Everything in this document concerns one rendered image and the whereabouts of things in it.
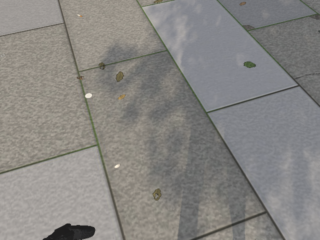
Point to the left robot hand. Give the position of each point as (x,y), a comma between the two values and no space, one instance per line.
(72,232)

